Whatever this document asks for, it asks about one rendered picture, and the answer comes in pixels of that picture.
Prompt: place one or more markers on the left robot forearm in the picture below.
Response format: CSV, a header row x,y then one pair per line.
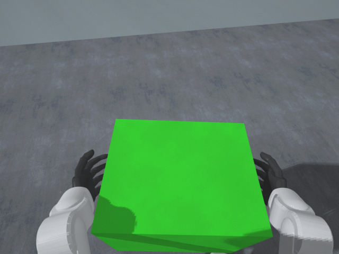
x,y
65,230

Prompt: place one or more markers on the carton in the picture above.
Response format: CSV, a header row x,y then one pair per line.
x,y
180,186

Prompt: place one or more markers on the right robot hand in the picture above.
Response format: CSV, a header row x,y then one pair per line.
x,y
273,177

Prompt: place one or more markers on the left robot hand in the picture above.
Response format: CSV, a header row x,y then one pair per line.
x,y
84,175

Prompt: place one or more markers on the right robot forearm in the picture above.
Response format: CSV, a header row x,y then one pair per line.
x,y
301,231

